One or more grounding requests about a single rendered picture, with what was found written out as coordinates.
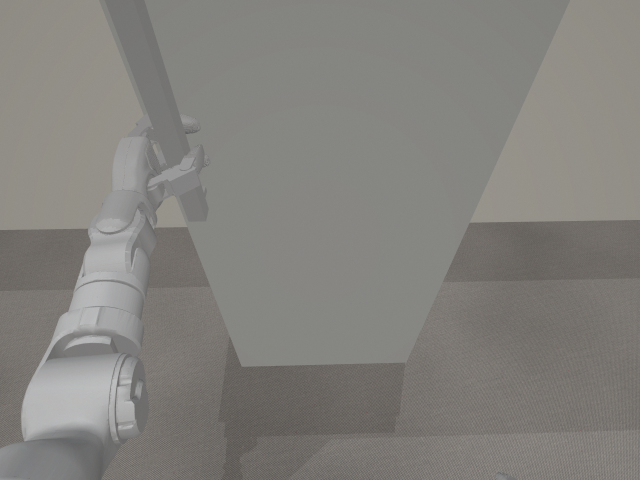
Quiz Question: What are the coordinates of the left robot upper arm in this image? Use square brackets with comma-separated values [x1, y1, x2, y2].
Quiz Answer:
[0, 352, 149, 480]

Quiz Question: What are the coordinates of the left robot forearm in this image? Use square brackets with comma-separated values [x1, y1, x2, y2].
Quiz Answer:
[21, 190, 157, 441]

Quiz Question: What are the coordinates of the handle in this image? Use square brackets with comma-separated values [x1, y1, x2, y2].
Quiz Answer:
[105, 0, 209, 222]

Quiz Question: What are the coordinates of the fridge door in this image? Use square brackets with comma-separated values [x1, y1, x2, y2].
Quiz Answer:
[99, 0, 570, 367]

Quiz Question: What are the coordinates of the robot left hand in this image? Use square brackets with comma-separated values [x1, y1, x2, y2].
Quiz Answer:
[111, 113, 211, 212]

